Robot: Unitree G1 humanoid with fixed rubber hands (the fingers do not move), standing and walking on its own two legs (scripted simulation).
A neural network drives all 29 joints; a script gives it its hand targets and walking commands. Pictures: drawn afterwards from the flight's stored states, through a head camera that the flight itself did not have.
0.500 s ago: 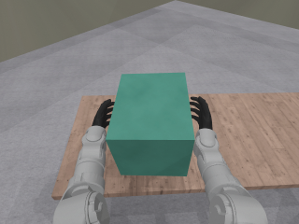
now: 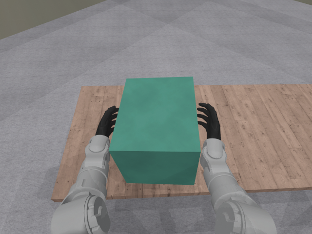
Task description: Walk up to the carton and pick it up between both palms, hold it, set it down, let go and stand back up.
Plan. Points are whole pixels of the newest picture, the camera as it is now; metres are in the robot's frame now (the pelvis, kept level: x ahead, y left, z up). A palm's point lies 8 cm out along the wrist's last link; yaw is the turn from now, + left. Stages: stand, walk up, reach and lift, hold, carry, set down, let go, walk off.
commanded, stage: set down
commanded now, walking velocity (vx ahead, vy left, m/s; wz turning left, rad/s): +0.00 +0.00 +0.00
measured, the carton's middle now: (159, 130) +0.40 -0.03 -0.01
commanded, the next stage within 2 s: none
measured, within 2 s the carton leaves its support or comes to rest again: rests again in 1.98 s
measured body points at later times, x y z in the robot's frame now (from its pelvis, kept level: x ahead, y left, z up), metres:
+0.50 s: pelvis +0.01 +0.00 +0.00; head +0.08 +0.02 +0.44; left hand +0.41 +0.14 -0.02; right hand +0.37 -0.16 +0.00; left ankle -0.01 +0.13 -0.75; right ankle -0.03 -0.11 -0.75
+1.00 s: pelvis +0.01 +0.01 -0.01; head +0.13 +0.03 +0.43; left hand +0.42 +0.14 -0.05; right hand +0.37 -0.16 -0.03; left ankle -0.01 +0.13 -0.75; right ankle -0.03 -0.11 -0.75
